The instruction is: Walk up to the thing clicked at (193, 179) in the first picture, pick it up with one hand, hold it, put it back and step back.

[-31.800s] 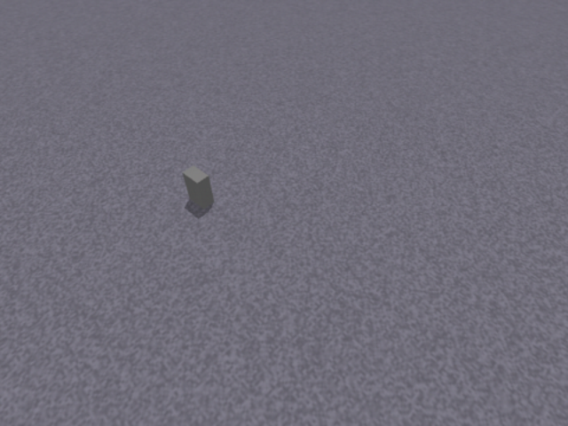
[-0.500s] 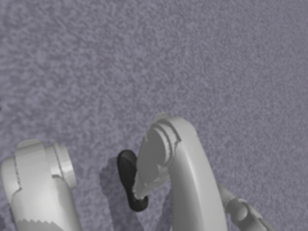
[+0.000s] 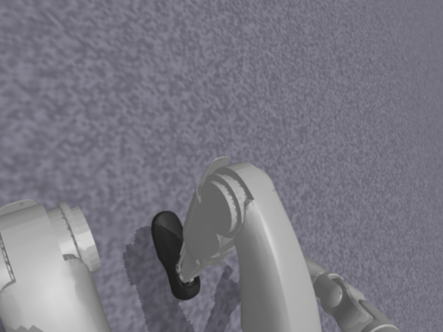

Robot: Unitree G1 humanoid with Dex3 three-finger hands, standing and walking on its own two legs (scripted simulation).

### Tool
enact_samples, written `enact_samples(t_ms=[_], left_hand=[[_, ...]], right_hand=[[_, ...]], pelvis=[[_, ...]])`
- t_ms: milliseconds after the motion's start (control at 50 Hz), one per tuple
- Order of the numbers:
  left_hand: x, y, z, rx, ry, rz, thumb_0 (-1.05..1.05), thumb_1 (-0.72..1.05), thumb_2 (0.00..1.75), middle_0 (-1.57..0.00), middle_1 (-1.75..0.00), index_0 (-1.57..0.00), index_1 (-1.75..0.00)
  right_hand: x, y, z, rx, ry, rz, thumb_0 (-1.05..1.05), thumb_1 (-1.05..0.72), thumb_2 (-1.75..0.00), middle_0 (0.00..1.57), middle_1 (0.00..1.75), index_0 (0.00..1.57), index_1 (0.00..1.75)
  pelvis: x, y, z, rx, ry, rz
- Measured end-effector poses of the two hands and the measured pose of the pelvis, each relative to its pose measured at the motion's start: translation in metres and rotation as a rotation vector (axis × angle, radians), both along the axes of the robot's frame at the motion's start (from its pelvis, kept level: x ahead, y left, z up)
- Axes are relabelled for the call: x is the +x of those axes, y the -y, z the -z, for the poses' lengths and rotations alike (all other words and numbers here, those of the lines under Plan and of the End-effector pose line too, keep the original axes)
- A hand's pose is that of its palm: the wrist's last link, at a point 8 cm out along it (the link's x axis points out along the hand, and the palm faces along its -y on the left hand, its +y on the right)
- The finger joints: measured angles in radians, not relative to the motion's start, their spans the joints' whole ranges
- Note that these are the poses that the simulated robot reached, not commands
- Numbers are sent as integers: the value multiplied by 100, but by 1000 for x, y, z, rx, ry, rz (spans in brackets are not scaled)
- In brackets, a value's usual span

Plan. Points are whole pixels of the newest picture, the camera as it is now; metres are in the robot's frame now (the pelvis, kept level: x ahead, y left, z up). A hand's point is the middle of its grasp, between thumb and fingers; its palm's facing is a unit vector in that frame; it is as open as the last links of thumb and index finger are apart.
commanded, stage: loosen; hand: left
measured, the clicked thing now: out of the picture +0.46 +0.31 -0.20
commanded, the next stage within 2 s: open in 0.08 s
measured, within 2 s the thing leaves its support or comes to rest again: neither
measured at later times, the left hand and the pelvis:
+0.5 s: hand out of the picture +0.45 +0.32 -0.17, palm faces +0.51 -0.86 -0.01, open 16.0 cm; pelvis +0.00 +0.00 +0.00, yaw -1 degrees
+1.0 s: hand out of the picture +0.42 +0.40 -0.08, palm faces +0.49 -0.87 -0.06, open 17.6 cm; pelvis +0.00 +0.00 +0.01, yaw +1 degrees
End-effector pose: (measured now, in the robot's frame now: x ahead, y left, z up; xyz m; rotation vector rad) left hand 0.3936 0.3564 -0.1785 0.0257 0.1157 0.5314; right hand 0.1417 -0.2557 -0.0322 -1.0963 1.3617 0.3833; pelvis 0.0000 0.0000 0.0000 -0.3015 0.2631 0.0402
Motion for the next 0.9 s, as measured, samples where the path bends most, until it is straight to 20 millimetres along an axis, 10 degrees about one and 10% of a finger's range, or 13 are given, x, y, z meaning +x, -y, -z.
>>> enact_samples(t_ms=[320, 680, 900], left_hand=[[6, -1, -7, -1, 73, -10, -2, -59, 53, -48, -67, -51, -66], [5, -7, -15, 4, 69, 7, -2, -61, 11, -15, -18, -18, -16], [-7, -57, -66, 59, 174, -49, -3, -61, 9, -7, -12, -9, -10]], right_hand=[[3, -3, -5, -17, 7, -28, 0, -90, -90, 20, 30, 20, 30], [0, -8, -11, -12, 46, -28, 0, -89, -89, 20, 30, 20, 30], [-2, -3, -11, -3, 64, 52, 0, -88, -89, 20, 30, 21, 30]], pelvis=[[-2, -1, 0, -11, 17, 8], [-7, -2, 0, -10, 34, 16], [-4, 1, -7, 5, -8, -1]])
